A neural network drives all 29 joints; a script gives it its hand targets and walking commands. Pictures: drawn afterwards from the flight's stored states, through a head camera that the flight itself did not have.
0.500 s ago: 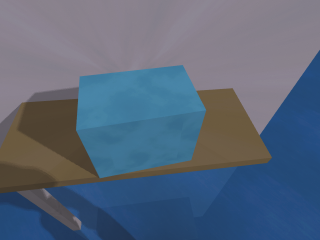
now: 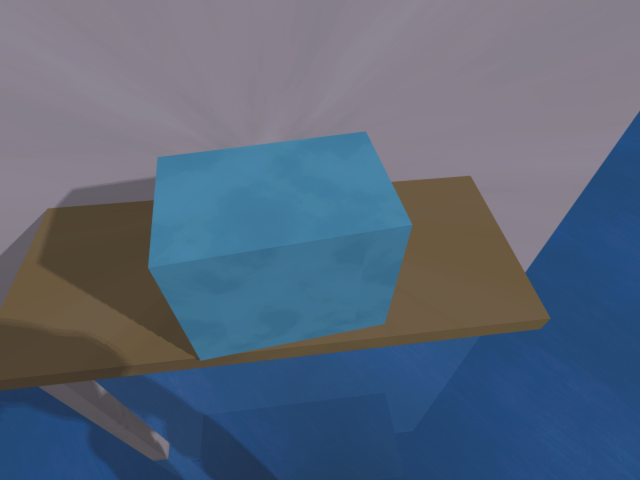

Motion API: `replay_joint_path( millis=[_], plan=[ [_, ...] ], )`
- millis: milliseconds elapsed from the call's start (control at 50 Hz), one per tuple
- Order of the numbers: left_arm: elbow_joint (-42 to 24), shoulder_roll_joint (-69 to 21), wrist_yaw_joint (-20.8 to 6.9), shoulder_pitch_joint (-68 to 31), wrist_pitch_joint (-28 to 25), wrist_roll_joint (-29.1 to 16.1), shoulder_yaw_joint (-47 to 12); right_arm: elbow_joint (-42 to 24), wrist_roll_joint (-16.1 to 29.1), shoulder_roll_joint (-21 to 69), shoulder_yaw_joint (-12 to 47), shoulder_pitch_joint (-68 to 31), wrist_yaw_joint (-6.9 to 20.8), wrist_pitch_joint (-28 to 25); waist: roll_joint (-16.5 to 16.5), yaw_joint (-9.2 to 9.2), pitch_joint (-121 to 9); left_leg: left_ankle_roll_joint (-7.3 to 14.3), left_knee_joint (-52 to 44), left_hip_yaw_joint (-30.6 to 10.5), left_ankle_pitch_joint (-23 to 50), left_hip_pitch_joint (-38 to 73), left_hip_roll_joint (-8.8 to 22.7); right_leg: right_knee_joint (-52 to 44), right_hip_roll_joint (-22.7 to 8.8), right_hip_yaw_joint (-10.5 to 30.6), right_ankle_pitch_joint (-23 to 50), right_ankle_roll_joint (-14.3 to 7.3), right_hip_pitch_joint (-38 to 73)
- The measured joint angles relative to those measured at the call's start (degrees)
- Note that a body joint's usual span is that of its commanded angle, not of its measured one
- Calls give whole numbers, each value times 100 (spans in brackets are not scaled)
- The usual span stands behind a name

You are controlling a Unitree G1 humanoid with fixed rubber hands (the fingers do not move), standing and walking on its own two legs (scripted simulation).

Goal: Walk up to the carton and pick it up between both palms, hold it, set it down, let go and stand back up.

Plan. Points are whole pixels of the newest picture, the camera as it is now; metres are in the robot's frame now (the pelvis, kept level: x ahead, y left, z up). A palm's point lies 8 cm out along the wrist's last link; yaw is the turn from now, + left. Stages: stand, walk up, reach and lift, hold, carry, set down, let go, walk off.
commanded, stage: stand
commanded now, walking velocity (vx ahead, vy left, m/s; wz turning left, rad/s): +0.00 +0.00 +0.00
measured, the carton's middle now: (281, 248) +0.40 +0.05 +0.04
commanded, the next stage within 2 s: none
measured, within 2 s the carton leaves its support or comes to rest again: neither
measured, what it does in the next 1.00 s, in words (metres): stands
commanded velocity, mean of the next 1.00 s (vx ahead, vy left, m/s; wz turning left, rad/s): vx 0.00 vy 0.00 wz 0.00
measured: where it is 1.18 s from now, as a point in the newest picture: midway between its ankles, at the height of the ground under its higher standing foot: outside the picture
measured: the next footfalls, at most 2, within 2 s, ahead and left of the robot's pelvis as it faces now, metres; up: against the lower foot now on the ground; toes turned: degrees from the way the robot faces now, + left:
none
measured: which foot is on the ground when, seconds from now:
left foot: down 0.00-1.00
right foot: down 0.00-1.00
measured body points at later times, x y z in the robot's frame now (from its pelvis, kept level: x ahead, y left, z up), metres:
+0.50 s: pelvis +0.02 -0.01 +0.00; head +0.03 -0.01 +0.45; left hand +0.05 +0.22 -0.15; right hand +0.03 -0.24 -0.16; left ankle +0.00 +0.12 -0.74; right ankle +0.02 -0.11 -0.74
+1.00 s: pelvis +0.02 -0.01 +0.00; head +0.04 -0.01 +0.45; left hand +0.03 +0.22 -0.15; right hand +0.02 -0.23 -0.16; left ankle +0.00 +0.12 -0.74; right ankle +0.02 -0.11 -0.74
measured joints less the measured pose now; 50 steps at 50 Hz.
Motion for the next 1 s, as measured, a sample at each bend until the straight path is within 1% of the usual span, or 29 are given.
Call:
replay_joint_path(
  millis=[480,1000],
  plan=[
    [42,-63,41,-362,-33,9,26,192,-7,104,30,-123,-54,-47,-52,-57,57,-61,-125,-50,-98,228,82,-203,72,-42,-55,-56,267],
    [244,-94,61,-368,-38,-18,-5,339,-1,171,48,-163,-80,-40,-19,-10,152,-79,-209,-96,-44,290,84,-300,56,-101,-13,-59,349]
  ],
)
